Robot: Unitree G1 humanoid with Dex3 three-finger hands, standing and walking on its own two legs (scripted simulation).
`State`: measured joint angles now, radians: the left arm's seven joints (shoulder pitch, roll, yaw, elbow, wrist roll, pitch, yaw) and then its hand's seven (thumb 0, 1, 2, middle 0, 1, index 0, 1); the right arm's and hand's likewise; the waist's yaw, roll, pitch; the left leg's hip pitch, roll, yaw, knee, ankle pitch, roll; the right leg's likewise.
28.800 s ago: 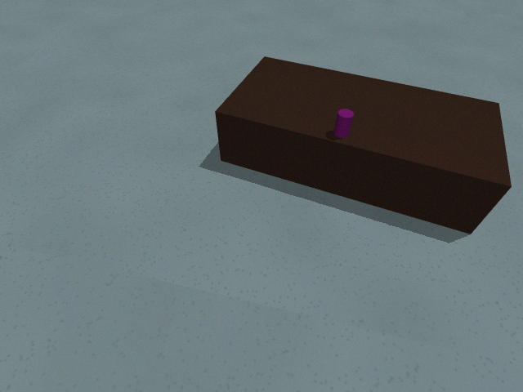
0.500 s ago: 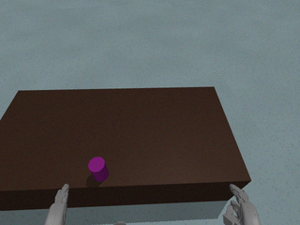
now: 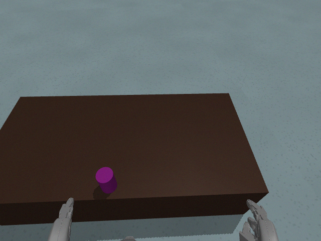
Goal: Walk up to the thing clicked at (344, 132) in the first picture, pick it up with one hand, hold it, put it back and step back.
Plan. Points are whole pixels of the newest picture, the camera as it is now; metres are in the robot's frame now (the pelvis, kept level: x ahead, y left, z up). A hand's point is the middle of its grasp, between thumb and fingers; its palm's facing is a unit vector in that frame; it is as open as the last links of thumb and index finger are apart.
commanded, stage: home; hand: left
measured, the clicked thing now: (106, 180) +0.43 +0.24 -0.33
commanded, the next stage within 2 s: stand in 0.48 s
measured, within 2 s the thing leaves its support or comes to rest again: neither
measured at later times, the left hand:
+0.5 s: hand (91, 232) +0.18 +0.18 -0.05, palm faces +0.11 -0.95 -0.28, open 17.5 cm
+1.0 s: hand out of the picture +0.09 +0.26 -0.11, palm faces -0.02 -0.93 -0.36, open 10.2 cm
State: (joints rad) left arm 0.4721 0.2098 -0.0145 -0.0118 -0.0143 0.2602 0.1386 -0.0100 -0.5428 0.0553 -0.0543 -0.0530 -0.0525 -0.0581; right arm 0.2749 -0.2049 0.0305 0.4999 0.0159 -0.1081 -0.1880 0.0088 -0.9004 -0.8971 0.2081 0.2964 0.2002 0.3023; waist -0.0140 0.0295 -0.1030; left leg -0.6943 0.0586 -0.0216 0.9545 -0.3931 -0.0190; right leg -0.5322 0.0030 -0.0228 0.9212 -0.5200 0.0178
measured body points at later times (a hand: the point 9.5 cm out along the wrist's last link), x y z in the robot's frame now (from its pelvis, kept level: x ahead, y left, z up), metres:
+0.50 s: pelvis +0.01 -0.01 +0.00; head +0.03 +0.00 +0.45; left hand +0.17 +0.23 -0.03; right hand +0.17 -0.25 -0.07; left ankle +0.05 +0.13 -0.69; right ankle -0.03 -0.13 -0.69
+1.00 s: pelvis +0.01 +0.01 +0.04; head +0.02 +0.02 +0.49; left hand +0.09 +0.30 -0.09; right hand +0.09 -0.28 -0.09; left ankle +0.05 +0.13 -0.69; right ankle -0.03 -0.13 -0.69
